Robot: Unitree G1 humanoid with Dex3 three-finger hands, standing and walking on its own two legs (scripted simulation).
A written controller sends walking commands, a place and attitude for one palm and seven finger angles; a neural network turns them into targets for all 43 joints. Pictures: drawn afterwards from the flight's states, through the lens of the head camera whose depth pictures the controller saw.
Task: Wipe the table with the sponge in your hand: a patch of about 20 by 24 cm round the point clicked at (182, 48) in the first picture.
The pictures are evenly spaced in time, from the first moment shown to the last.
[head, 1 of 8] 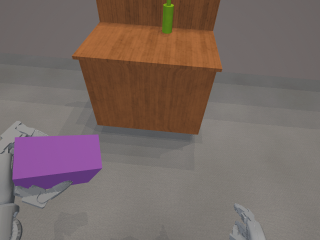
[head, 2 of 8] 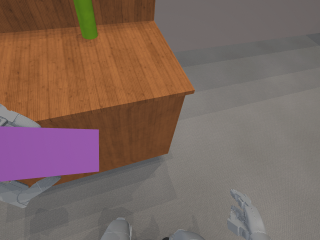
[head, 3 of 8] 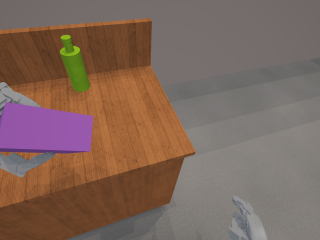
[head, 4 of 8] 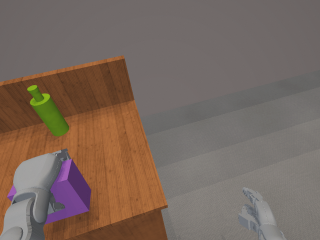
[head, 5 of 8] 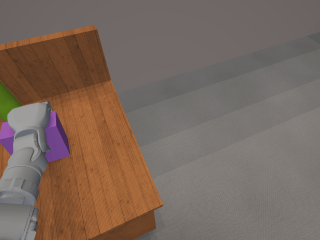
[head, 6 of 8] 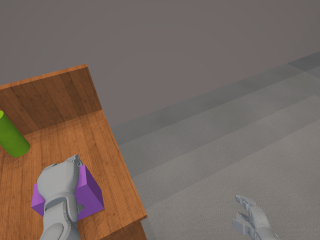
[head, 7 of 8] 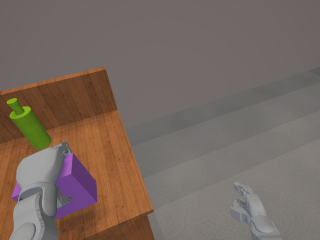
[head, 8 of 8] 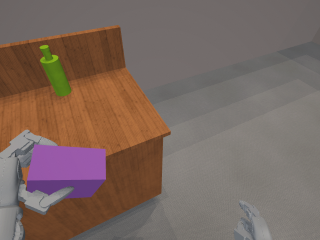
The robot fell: no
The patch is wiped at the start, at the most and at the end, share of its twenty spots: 0.00 1.00 1.00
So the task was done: yes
